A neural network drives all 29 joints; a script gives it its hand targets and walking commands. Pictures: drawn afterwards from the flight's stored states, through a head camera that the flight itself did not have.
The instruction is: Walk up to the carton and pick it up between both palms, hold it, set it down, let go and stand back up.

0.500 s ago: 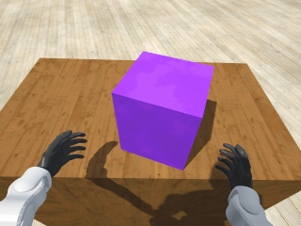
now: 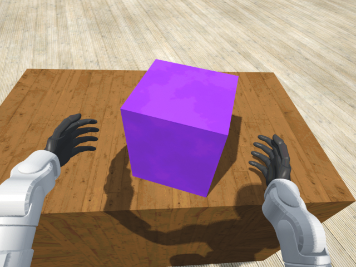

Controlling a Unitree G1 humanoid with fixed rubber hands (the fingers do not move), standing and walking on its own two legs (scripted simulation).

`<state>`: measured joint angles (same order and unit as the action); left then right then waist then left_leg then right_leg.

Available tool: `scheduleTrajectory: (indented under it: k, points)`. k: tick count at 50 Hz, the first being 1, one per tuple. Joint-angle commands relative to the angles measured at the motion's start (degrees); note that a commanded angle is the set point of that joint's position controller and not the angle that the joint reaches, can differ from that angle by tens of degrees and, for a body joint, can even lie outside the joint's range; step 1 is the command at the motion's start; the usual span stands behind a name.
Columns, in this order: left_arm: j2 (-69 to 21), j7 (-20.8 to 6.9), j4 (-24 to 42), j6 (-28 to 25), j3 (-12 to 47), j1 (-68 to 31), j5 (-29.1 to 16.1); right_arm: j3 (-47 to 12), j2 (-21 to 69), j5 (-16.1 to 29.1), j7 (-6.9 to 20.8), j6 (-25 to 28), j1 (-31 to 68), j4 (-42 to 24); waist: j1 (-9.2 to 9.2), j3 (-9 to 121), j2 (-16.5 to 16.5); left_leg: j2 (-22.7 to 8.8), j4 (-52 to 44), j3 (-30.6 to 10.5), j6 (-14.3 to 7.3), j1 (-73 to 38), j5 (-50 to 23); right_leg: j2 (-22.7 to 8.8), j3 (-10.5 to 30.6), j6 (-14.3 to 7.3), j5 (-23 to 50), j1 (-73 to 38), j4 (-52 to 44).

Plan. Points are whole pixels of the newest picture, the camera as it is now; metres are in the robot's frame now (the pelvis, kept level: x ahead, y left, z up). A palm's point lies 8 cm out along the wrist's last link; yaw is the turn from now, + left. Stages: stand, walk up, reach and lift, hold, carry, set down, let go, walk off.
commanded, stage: reach and lift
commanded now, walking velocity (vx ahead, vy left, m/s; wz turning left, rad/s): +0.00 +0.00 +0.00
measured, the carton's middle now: (181, 129) +0.44 -0.02 +0.06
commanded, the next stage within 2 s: none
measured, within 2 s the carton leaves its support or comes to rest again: neither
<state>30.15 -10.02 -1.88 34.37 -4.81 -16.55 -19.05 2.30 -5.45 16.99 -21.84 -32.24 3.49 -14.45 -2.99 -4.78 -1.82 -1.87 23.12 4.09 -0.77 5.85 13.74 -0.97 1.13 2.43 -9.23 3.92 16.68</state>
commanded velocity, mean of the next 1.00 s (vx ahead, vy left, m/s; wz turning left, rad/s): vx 0.00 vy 0.00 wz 0.00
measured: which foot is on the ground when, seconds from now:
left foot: down 0.00-1.00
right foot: down 0.00-1.00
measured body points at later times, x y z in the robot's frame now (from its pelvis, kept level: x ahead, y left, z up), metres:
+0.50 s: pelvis -0.02 +0.01 +0.00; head -0.01 +0.03 +0.45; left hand +0.42 +0.21 +0.17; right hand +0.34 -0.21 +0.15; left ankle -0.01 +0.10 -0.75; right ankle +0.00 -0.15 -0.75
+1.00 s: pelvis -0.01 +0.00 +0.00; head +0.01 +0.03 +0.45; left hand +0.48 +0.18 +0.20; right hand +0.39 -0.21 +0.18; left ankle -0.01 +0.10 -0.75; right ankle +0.00 -0.15 -0.75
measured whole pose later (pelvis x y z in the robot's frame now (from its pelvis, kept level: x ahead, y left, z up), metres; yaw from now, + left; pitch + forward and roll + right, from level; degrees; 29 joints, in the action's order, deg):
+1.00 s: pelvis -0.01 +0.00 +0.00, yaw +2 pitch +5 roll -2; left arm 31.1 -5.2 -57.4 23.5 5.7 -63.3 -18.9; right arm 5.9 -6.6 16.8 -17.2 -23.8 48.5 35.2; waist -12.8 3.4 -1.5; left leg -1.5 25.4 1.7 -1.1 18.2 11.9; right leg -1.0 -0.3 2.5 -6.9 14.4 16.7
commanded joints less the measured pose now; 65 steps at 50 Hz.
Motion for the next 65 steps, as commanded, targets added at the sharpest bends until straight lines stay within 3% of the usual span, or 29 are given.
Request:
scheduleTrajectory:
  k: [1, 3, 5, 6, 7, 9, 11, 12, 15, 17, 19, 22, 24, 27, 29, 31, 33, 35, 37, 42, 43, 46, 47, 49, 50, 54, 57, 59, 65]
  points:
    - [12.0, 1.1, 6.9, -1.9, -5.8, -25.2, -0.3, 2.9, -6.4, 0.8, 0.8, 2.3, 23.0, -8.7, -1.31, 22.0, 8.1, 0.5, -2.7, -0.2, 3.5, -1.3, -20.9, 1.6, -0.2, -3.5, 20.3, -9.0, 2.0]
    - [12.7, 1.6, 5.6, -2.0, -5.3, -32.4, -1.0, 3.9, -6.8, 0.6, 1.0, 2.8, 29.7, -8.4, -2.55, 24.7, 8.4, 0.8, -2.3, 0.1, 2.9, -0.1, -17.5, 1.5, -0.1, -3.8, 17.2, -7.8, 2.2]
    - [12.1, 1.8, 3.5, -1.9, -4.5, -32.4, -0.5, 3.8, -6.8, 1.0, 1.5, 2.2, 29.7, -3.8, -2.33, 24.8, 10.1, 0.8, -2.6, 0.3, 3.2, -0.2, -17.5, 1.8, 0.2, -4.4, 15.5, -7.1, 2.0]
    - [13.4, 2.1, 3.0, -2.3, -4.2, -37.6, -1.0, 4.4, -6.1, 1.3, 1.7, 2.5, 33.5, -3.0, -3.69, 27.1, 9.5, 0.5, -2.4, -0.2, 3.4, 0.1, -17.6, 2.3, -0.3, -4.6, 14.6, -7.1, 2.1]
    - [13.1, 2.3, 0.3, -2.4, -4.3, -37.7, -0.9, 4.5, -6.6, 0.4, 1.7, 2.4, 34.7, -1.1, -2.69, 27.1, 9.3, 0.5, -2.5, -0.2, 3.0, 0.0, -17.3, 2.2, -0.6, -4.5, 14.8, -6.8, 2.4]
    - [12.7, 2.2, -1.1, -2.2, -3.4, -38.9, -0.5, 3.6, -7.8, 0.3, 2.5, 2.4, 36.4, 2.8, -2.95, 27.7, 8.1, 0.1, -1.8, -0.4, 3.3, -0.7, -18.3, 2.8, -0.3, -4.8, 15.4, -7.3, 2.6]
    - [12.1, 2.5, -2.1, -1.8, -4.0, -40.3, 0.2, 4.2, -9.0, 1.1, 2.6, 3.2, 40.2, 3.1, -2.97, 30.8, 9.3, 0.4, -1.4, -0.8, 3.6, -1.2, -21.1, 3.2, -1.0, -4.7, 18.4, -7.5, 2.8]
    - [12.3, 2.3, -5.9, -1.3, -3.7, -41.8, 0.3, 5.2, -8.6, 1.0, 2.6, 2.9, 41.0, 6.3, -3.91, 29.1, 9.5, 0.8, -1.5, -0.8, 3.5, -0.9, -19.7, 3.0, -1.0, -4.8, 17.1, -6.7, 2.2]
    - [13.4, 2.3, -8.1, -2.3, -3.5, -46.0, 0.1, 5.2, -9.1, 0.4, 2.9, 3.8, 45.3, 7.5, -4.63, 31.0, 6.9, 0.9, -1.6, -0.8, 3.0, -1.1, -19.4, 3.0, -1.4, -4.3, 18.7, -7.6, 2.4]
    - [13.2, 2.1, -14.4, -2.6, -2.9, -49.1, 0.6, 5.6, -8.2, -0.1, 2.5, 3.7, 48.9, 10.4, -5.53, 29.2, 5.9, 1.1, -2.9, -0.8, 1.9, 1.1, -12.9, 2.6, -1.0, -4.0, 15.4, -7.2, 2.2]
    - [13.1, 2.3, -15.7, -3.6, -2.7, -52.3, 0.6, 5.3, -7.9, 0.0, 3.0, 3.7, 51.0, 12.1, -5.27, 30.3, 7.5, 1.6, -3.1, -0.7, 1.5, 2.3, -11.7, 2.5, -1.2, -4.3, 14.8, -7.5, 2.2]
    - [12.9, 3.3, -17.6, -5.2, 0.5, -58.7, -0.7, 5.9, -8.5, -0.2, 3.4, 4.9, 56.2, 13.7, -6.92, 35.3, 9.6, 1.4, -1.9, -1.2, 2.5, 0.7, -13.7, 2.8, -1.7, -4.3, 16.3, -6.2, 2.7]
    - [12.6, 3.2, -20.3, -5.7, 1.1, -60.0, -0.7, 5.9, -8.1, -0.8, 3.5, 5.2, 56.9, 17.1, -8.01, 35.2, 8.0, 1.4, -1.4, -1.7, 2.5, -0.6, -14.1, 3.0, -2.1, -4.4, 16.4, -4.5, 2.5]
    - [12.3, 3.2, -24.1, -5.7, 1.5, -60.0, 0.2, 5.2, -9.5, -0.2, 3.6, 5.4, 57.3, 22.2, -8.16, 36.1, 9.1, 1.2, -0.1, -2.1, 2.8, -2.8, -17.7, 3.3, -2.4, -4.2, 20.0, -3.6, 2.5]
    - [12.5, 3.0, -27.9, -6.8, 2.7, -65.1, -0.8, 5.4, -8.8, -0.8, 3.6, 6.2, 62.0, 23.6, -8.58, 36.1, 9.2, 1.7, -0.2, -1.6, 3.1, -1.4, -15.2, 3.1, -2.3, -4.4, 18.0, -3.3, 2.0]
    - [12.3, 3.7, -27.2, -7.7, 2.6, -65.9, 0.0, 5.9, -10.3, 0.2, 4.0, 7.0, 64.8, 21.9, -8.04, 40.1, 9.8, 1.8, 0.1, -2.0, 2.7, -1.9, -16.1, 3.3, -2.4, -3.9, 20.7, -4.5, 2.4]
    - [11.3, 3.9, -28.1, -8.6, 3.7, -67.6, 0.2, 6.0, -9.1, -0.1, 3.8, 7.8, 63.8, 24.4, -9.32, 41.7, 10.7, 2.2, 0.8, -1.9, 3.3, -2.5, -18.6, 3.5, -3.0, -3.5, 23.3, -4.2, 3.1]
    - [11.3, 3.3, -34.2, -8.5, 3.9, -70.3, 0.0, 5.8, -9.7, -0.3, 3.9, 7.8, 67.1, 29.0, -9.85, 36.6, 9.3, 2.0, 0.1, -2.3, 3.4, -2.5, -17.9, 3.5, -3.3, -3.6, 21.9, -3.0, 2.3]
    - [11.8, 3.4, -36.0, -9.0, 3.7, -68.3, 1.3, 4.6, -9.9, 0.2, 3.9, 7.8, 66.4, 30.0, -8.74, 36.0, 9.0, 1.9, -0.4, -2.5, 2.9, -1.5, -15.5, 3.2, -2.8, -3.6, 21.7, -4.9, 2.2]
    - [12.8, 4.6, -41.8, -12.5, 5.4, -79.2, -0.1, 4.9, -9.3, 0.0, 4.4, 9.7, 76.2, 34.0, -8.86, 38.5, 9.1, 2.8, -0.4, -2.3, 2.3, 1.3, -13.7, 3.0, -3.2, -3.2, 22.1, -3.1, 2.7]
    - [12.0, 5.0, -42.5, -12.9, 6.8, -79.9, -0.4, 6.6, -8.7, -0.4, 4.5, 10.2, 75.9, 35.0, -10.72, 40.8, 10.4, 2.4, 0.1, -2.7, 2.8, -0.5, -14.5, 3.0, -3.4, -3.5, 21.9, -2.5, 2.6]
    - [10.9, 5.2, -43.4, -14.5, 7.1, -78.5, -0.1, 5.2, -8.2, -0.7, 4.9, 11.4, 75.1, 38.0, -9.67, 44.9, 9.8, 2.3, 1.1, -2.6, 3.0, -2.9, -18.5, 3.2, -4.0, -3.1, 25.1, -1.6, 2.8]
    - [10.1, 4.8, -45.5, -14.9, 8.6, -78.4, -0.2, 4.0, -8.5, -0.2, 5.0, 12.1, 75.3, 37.5, -10.37, 44.7, 10.9, 2.2, 1.7, -2.8, 3.1, -4.0, -20.8, 3.0, -4.0, -3.1, 27.4, -0.8, 3.0]
    - [10.6, 4.8, -48.7, -15.1, 6.7, -77.8, 0.5, 3.8, -8.9, -0.1, 4.8, 12.9, 75.9, 40.6, -9.68, 43.8, 8.8, 2.2, 2.0, -3.1, 2.9, -4.4, -21.7, 3.5, -4.3, -2.8, 28.6, -1.5, 3.3]
    - [10.1, 4.6, -46.8, -15.5, 8.1, -81.5, 0.0, 4.7, -9.6, -0.3, 4.5, 13.0, 78.1, 41.7, -11.0, 45.2, 10.4, 2.3, 2.4, -2.8, 3.4, -4.4, -22.5, 3.6, -4.5, -3.0, 28.1, -0.2, 3.2]
    - [8.8, 4.9, -50.3, -16.7, 9.7, -84.4, -0.2, 5.8, -10.9, -0.7, 4.2, 15.2, 81.6, 44.1, -12.21, 44.6, 11.6, 2.1, 3.0, -3.6, 4.3, -5.9, -24.4, 3.7, -5.4, -3.0, 27.6, 2.4, 2.7]
    - [9.0, 5.2, -52.0, -17.2, 8.1, -83.3, 0.7, 4.6, -10.3, -0.2, 4.1, 16.5, 81.4, 44.5, -10.88, 48.3, 10.8, 2.4, 3.8, -3.0, 3.8, -5.9, -27.7, 3.7, -5.1, -3.0, 31.4, 1.0, 3.2]
    - [7.6, 4.9, -54.6, -17.8, 9.1, -83.5, 1.8, 5.2, -9.4, -1.0, 4.0, 17.2, 80.4, 48.2, -12.38, 46.3, 12.2, 2.4, 3.3, -3.1, 4.1, -6.1, -26.9, 3.6, -5.4, -3.0, 31.0, 1.8, 3.0]
    - [5.4, 4.5, -56.0, -21.6, 9.7, -81.1, 2.9, 2.9, -8.5, -0.4, 4.1, 19.8, 78.7, 50.1, -11.93, 45.7, 11.9, 2.5, 3.5, -2.6, 4.5, -6.2, -27.0, 3.1, -5.5, -2.8, 31.3, 2.6, 3.2]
